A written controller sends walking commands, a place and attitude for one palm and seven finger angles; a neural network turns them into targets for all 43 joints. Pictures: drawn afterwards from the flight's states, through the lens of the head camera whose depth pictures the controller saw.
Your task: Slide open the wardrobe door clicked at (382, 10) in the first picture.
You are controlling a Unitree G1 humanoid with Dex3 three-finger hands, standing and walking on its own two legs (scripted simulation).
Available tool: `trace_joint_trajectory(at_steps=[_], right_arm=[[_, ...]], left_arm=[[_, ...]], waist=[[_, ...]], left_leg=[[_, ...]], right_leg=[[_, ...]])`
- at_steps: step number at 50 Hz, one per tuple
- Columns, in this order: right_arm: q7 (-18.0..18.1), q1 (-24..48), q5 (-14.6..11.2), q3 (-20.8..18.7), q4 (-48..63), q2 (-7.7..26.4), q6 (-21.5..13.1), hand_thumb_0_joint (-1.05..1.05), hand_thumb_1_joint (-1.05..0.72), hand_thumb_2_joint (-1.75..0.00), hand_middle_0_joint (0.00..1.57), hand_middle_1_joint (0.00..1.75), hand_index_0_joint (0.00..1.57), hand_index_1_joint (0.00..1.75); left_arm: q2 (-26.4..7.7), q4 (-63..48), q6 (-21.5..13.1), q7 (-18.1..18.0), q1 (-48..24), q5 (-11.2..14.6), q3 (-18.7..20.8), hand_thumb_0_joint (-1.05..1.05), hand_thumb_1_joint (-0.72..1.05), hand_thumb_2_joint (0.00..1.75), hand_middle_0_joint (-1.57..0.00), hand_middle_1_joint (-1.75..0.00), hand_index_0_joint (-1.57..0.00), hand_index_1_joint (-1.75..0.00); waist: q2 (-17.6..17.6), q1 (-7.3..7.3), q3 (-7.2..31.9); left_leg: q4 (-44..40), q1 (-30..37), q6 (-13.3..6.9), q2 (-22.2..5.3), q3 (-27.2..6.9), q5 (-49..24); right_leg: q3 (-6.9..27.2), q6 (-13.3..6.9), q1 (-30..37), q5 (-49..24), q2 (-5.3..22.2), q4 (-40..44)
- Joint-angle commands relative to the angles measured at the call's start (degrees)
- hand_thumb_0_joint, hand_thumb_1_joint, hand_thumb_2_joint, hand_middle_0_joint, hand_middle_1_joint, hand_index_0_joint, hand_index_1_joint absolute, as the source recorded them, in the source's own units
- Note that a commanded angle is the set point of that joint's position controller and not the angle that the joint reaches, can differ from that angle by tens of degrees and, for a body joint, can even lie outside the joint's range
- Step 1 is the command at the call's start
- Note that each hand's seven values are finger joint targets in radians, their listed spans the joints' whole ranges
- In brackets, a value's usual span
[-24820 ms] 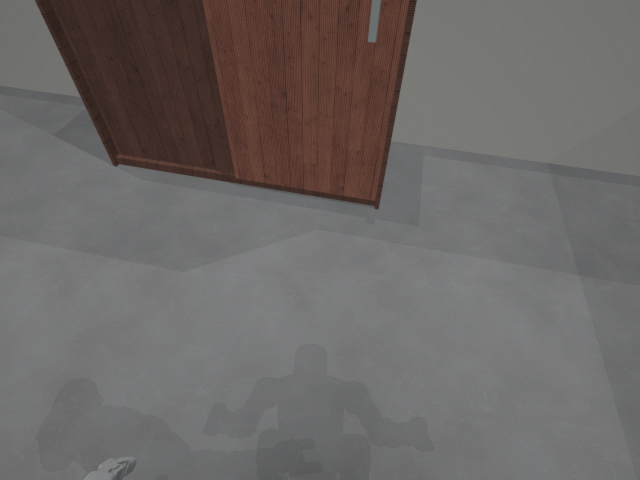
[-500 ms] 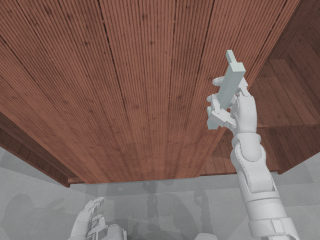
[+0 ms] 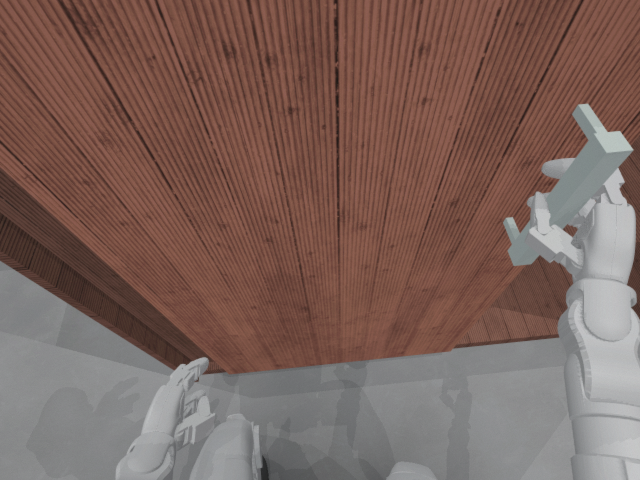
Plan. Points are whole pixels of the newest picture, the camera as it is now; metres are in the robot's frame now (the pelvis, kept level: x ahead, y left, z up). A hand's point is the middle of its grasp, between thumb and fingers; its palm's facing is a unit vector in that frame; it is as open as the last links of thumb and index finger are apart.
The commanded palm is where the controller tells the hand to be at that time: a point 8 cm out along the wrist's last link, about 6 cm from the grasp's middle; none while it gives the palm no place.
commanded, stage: stop walking and hold the door there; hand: right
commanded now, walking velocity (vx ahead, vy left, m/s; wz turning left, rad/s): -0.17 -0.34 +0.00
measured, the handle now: (548, 195) +0.39 -0.29 +0.09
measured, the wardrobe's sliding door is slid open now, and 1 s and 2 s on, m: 0.54 0.54 0.54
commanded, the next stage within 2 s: none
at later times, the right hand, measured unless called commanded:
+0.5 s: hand (541, 227) +0.35 -0.27 +0.09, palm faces +0.43 +0.87 -0.24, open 6.2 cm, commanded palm +0.31 -0.31 +0.07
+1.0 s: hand (541, 227) +0.35 -0.26 +0.10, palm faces +0.39 +0.89 -0.24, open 5.6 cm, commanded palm +0.31 -0.30 +0.07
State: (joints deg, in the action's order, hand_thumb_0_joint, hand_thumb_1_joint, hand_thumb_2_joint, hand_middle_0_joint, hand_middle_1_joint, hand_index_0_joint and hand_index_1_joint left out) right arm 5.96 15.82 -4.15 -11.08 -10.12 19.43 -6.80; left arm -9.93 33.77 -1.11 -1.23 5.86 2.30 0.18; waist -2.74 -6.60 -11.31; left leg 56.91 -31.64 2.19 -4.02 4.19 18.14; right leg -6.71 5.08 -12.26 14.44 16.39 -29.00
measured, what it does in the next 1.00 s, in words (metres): steps on the spot: left foot, then right foot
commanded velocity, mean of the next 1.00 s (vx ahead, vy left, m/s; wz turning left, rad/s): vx -0.03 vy -0.09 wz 0.00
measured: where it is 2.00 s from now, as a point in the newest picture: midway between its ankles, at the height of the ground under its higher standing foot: outside the picture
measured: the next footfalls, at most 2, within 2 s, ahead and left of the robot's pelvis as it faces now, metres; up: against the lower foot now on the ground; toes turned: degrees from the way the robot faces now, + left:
left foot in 0.08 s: +0.13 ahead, +0.21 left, +0.00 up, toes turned +6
right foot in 0.40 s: +0.04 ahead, -0.08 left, +0.00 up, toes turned +1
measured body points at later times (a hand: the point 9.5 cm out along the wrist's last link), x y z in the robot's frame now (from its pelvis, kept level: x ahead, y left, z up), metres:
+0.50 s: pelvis -0.02 +0.02 -0.01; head -0.02 +0.01 +0.44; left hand +0.06 +0.33 -0.10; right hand +0.32 -0.31 +0.11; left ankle +0.04 +0.18 -0.71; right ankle +0.00 -0.08 -0.74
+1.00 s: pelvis -0.09 +0.01 -0.01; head -0.08 +0.01 +0.44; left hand -0.06 +0.30 -0.12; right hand +0.32 -0.31 +0.11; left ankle -0.08 +0.15 -0.74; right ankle +0.00 -0.08 -0.74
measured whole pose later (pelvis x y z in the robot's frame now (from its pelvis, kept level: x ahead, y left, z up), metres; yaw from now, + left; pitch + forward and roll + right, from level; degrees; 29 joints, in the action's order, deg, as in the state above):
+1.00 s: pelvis -0.09 +0.01 -0.01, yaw +8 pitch -1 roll +1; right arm 6.0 34.0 -0.6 -22.1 -59.8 32.8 -11.4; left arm -16.3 43.0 -4.3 -6.1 18.6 2.9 -0.8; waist -0.1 2.8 -1.8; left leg 30.0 -15.0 0.5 -0.1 1.3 16.9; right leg -5.9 -2.0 -19.8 8.7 2.9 -29.4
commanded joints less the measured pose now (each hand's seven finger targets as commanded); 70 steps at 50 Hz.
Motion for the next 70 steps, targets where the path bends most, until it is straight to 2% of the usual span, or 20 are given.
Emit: trace_joint_trajectory(at_steps=[1, 3, 4, 5, 6, 7, 10, 18, 19, 22, 25, 28, 33, 35, 40, 44, 53, 63, 65, 70], right_arm=[[0.21, 11.72, 1.8, -8.01, 5.78, 14.48, -3.86, 0.0, -0.9, -0.9, 0.45, 1.4, 0.45, 1.4], [0.6, 10.21, 3.18, -13.31, 1.85, 21.47, -4.65, 0.0, -0.9, -0.9, 0.45, 1.4, 0.45, 1.4], [0.96, 8.03, 4.05, -17.94, -1.87, 27.9, -5.18, 0.0, -0.9, -0.9, 0.45, 1.4, 0.45, 1.4], [1.32, 7.34, 3.34, -20.57, -3.8, 28.69, -4.94, 0.0, -0.9, -0.9, 0.45, 1.4, 0.45, 1.4], [1.63, 5.07, 3.68, -24.07, -6.11, 32.76, -4.75, 0.0, -0.9, -0.9, 0.45, 1.4, 0.45, 1.4], [1.67, 7.59, 1.86, -21.29, -3.92, 27.69, -4.5, 0.0, -0.9, -0.9, 0.45, 1.4, 0.45, 1.4], [1.95, 6.25, 2.05, -25.1, -12.63, 28.51, -5.34, 0.0, -0.9, -0.9, 0.45, 1.4, 0.45, 1.4], [1.41, 14.83, 3.39, -19.51, -14.98, 26.54, -7.87, 0.0, -0.9, -0.9, 0.45, 1.4, 0.45, 1.4], [1.11, 15.53, 3.03, -18.67, -13.46, 26.43, -8.73, 0.0, -0.9, -0.9, 0.45, 1.4, 0.45, 1.4], [0.82, 18.85, 3.92, -15.33, -12.13, 23.1, -9.64, 0.0, -0.9, -0.9, 0.45, 1.4, 0.45, 1.4], [1.39, 17.28, 3.5, -16.32, -15.98, 24.7, -8.33, 0.0, -0.9, -0.9, 0.45, 1.4, 0.45, 1.4], [0.85, 20.09, 3.48, -12.34, -18.81, 21.62, -6.7, 0.0, -0.9, -0.9, 0.45, 1.4, 0.45, 1.4], [1.4, 22.1, 5.02, -16.83, -26.92, 29.69, -6.48, 0.0, -0.9, -0.9, 0.45, 1.4, 0.45, 1.4], [1.26, 23.54, 3.6, -18.32, -30.55, 31.52, -5.6, 0.0, -0.9, -0.9, 0.45, 1.4, 0.45, 1.4], [0.36, 28.46, 3.61, -14.91, -36.87, 29.22, -6.27, 0.0, -0.9, -0.9, 0.45, 1.4, 0.45, 1.4], [0.63, 30.74, 3.45, -13.15, -40.15, 27.83, -6.75, 0.0, -0.9, -0.9, 0.45, 1.4, 0.45, 1.4], [-0.63, 36.4, 4.21, -11.69, -46.33, 28.83, -6.1, 0.0, -0.9, -0.9, 0.45, 1.4, 0.45, 1.4], [-1.8, 33.6, 3.64, -13.83, -50.82, 31.0, -6.32, 0.0, -0.9, -0.9, 0.45, 1.4, 0.45, 1.4], [-1.7, 32.44, 3.73, -13.29, -50.62, 30.55, -6.17, 0.0, -0.9, -0.9, 0.45, 1.4, 0.45, 1.4], [-1.28, 32.17, 4.33, -16.2, -50.83, 34.49, -5.62, 0.0, -0.9, -0.9, 0.45, 1.4, 0.45, 1.4]], left_arm=[[-11.51, -5.52, -4.79, -1.74, 1.88, 0.34, 3.89, 0.0, 0.9, 0.9, -0.2, -0.3, -0.2, -0.3], [-9.8, -4.79, -4.9, -2.28, 2.12, 0.56, 3.21, 0.0, 0.9, 0.9, -0.2, -0.3, -0.2, -0.3], [-8.79, -5.64, -4.32, -3.35, 0.14, -0.07, 2.25, 0.0, 0.9, 0.9, -0.2, -0.3, -0.2, -0.3], [-8.35, -4.56, -4.54, -4.22, -1.18, -0.27, 1.43, 0.0, 0.9, 0.9, -0.2, -0.3, -0.2, -0.3], [-10.89, -3.3, -3.98, -3.97, 1.55, -0.16, 2.02, 0.0, 0.9, 0.9, -0.2, -0.3, -0.2, -0.3], [-11.8, -3.41, -4.09, -3.81, 0.82, 0.23, 3.31, 0.0, 0.9, 0.9, -0.2, -0.3, -0.2, -0.3], [-12.78, -0.89, -3.84, -4.18, -1.53, 0.42, 3.36, 0.0, 0.9, 0.9, -0.2, -0.3, -0.2, -0.3], [-14.17, 1.37, -3.89, -3.45, 2.85, -0.13, 3.78, 0.0, 0.9, 0.9, -0.2, -0.3, -0.2, -0.3], [-14.92, 1.28, -3.64, -3.58, 2.93, -0.32, 4.13, 0.0, 0.9, 0.9, -0.2, -0.3, -0.2, -0.3], [-14.59, -1.63, -3.54, -3.61, 3.44, 0.32, 3.16, 0.0, 0.9, 0.9, -0.2, -0.3, -0.2, -0.3], [-14.22, -0.26, -4.68, -4.17, 5.22, 0.02, 3.81, 0.0, 0.9, 0.9, -0.2, -0.3, -0.2, -0.3], [-15.09, 0.36, -5.99, -4.09, 8.07, -0.05, 3.34, 0.0, 0.9, 0.9, -0.2, -0.3, -0.2, -0.3], [-15.02, 1.55, -5.58, -4.58, 9.08, -0.5, 2.88, 0.0, 0.9, 0.9, -0.2, -0.3, -0.2, -0.3], [-15.14, 2.18, -4.62, -4.82, 8.68, 0.6, 3.29, 0.0, 0.9, 0.9, -0.2, -0.3, -0.2, -0.3], [-16.07, 3.34, -4.34, -5.34, 8.76, 0.14, 2.54, 0.0, 0.9, 0.9, -0.2, -0.3, -0.2, -0.3], [-15.88, 3.13, -5.02, -5.72, 8.97, 0.64, 2.11, 0.0, 0.9, 0.9, -0.2, -0.3, -0.2, -0.3], [-16.74, 4.0, -6.09, -5.09, 12.03, 0.55, 2.95, 0.0, 0.9, 0.9, -0.2, -0.3, -0.2, -0.3], [-17.8, 5.46, -5.16, -5.27, 12.01, 0.55, 2.97, 0.0, 0.9, 0.9, -0.2, -0.3, -0.2, -0.3], [-17.65, 4.96, -4.6, -5.21, 12.11, 0.68, 3.23, 0.0, 0.9, 0.9, -0.2, -0.3, -0.2, -0.3], [-17.93, 4.48, -2.78, -4.49, 11.04, 0.87, 4.46, 0.0, 0.9, 0.9, -0.2, -0.3, -0.2, -0.3]], waist=[[-16.04, 6.55, 24.09], [1.6, 6.54, 24.99], [9.6, 5.91, 25.72], [6.62, 5.63, 22.44], [16.67, 5.15, 26.13], [27.46, 5.03, 28.17], [21.73, 5.64, 27.75], [9.89, 7.35, 21.33], [2.69, 7.65, 18.59], [-21.78, 7.28, 15.48], [-8.81, 5.81, 16.58], [-9.94, 6.76, 19.61], [-0.39, 8.26, 23.76], [12.03, 7.39, 25.1], [1.78, 7.88, 18.47], [-6.58, 6.97, 16.84], [1.98, 8.18, 19.33], [1.69, 7.77, 17.21], [0.77, 7.24, 16.99], [13.04, 5.93, 15.76]], left_leg=[[-24.08, 16.2, 0.56, 5.93, 7.46, -8.87], [-32.49, 28.67, -0.74, -0.86, -1.01, -29.2], [-30.88, 35.09, -5.35, -11.67, -16.46, -49.54], [-32.14, 31.58, -6.9, -16.15, -18.69, -56.3], [-31.7, 32.67, -8.87, -19.3, -23.65, -55.73], [-31.11, 33.85, -8.12, -18.64, -24.48, -52.95], [-30.01, 30.03, -8.21, -16.72, -14.89, -43.07], [-37.81, 9.7, -5.51, -11.87, -11.86, -0.46], [-35.75, 9.09, -4.23, -8.08, -8.71, 3.08], [-6.36, 12.09, -1.22, 4.76, -0.16, 8.37], [-7.11, 11.39, -0.88, 2.56, -2.79, 5.95], [-24.38, 16.45, -0.83, 3.82, 0.43, 2.01], [-32.31, 27.26, -5.02, -6.96, -9.75, -31.5], [-33.78, 26.35, -6.59, -9.09, -13.91, -26.9], [-35.03, 11.43, -3.08, -1.86, -7.87, 6.25], [-21.03, 18.49, -1.78, 3.17, -4.64, 2.9], [-38.12, 14.05, -3.41, -2.22, -10.53, 6.23], [-34.53, 12.98, -2.11, 0.12, -7.84, 2.61], [-35.08, 15.62, -2.36, -1.43, -8.75, 2.31], [-42.02, 24.83, -10.2, -18.0, -23.97, -8.02]], right_leg=[[-6.76, -6.54, 10.56, -24.17, -1.15, -3.27], [-5.07, -4.27, 1.1, -5.02, -7.53, -15.41], [-3.07, -3.23, -11.52, 15.14, -13.68, -23.7], [2.22, -3.42, -13.97, 19.97, -13.08, -28.13], [4.62, -2.63, -16.92, 22.19, -13.73, -36.41], [9.31, -2.55, -17.13, 20.22, -14.64, -40.4], [9.62, -2.49, -14.51, 15.65, -14.3, -37.04], [4.79, -4.27, 4.01, 5.91, -15.4, -2.27], [3.58, -4.14, 4.52, 4.28, -14.7, 3.79], [22.69, -12.0, -10.91, 8.68, 1.02, 19.97], [14.48, -13.9, -4.73, -10.76, -1.2, 10.28], [10.84, -10.49, 2.01, -18.35, -3.9, 5.31], [4.79, -4.39, -3.58, -11.57, -9.52, -2.33], [5.38, -3.91, -4.97, -1.86, -12.0, -5.75], [10.91, -6.71, 0.19, 5.92, -7.77, 5.19], [22.51, -11.38, -8.77, 20.21, 0.61, 18.91], [6.93, -5.56, -1.92, 8.37, -9.27, 2.97], [11.56, -7.06, -2.05, 2.04, -6.67, 5.58], [10.07, -7.47, -4.16, 2.47, -8.15, 4.26], [8.11, -4.59, -18.05, 10.06, -13.86, -17.92]])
